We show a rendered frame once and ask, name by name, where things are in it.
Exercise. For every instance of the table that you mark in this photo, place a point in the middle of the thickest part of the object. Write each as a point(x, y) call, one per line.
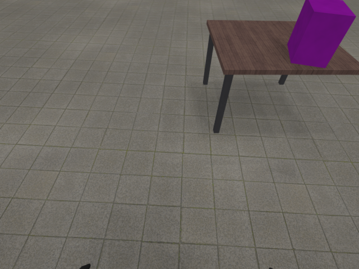
point(260, 48)

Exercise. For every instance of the carton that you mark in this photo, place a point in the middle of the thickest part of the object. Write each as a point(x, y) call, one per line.
point(319, 30)

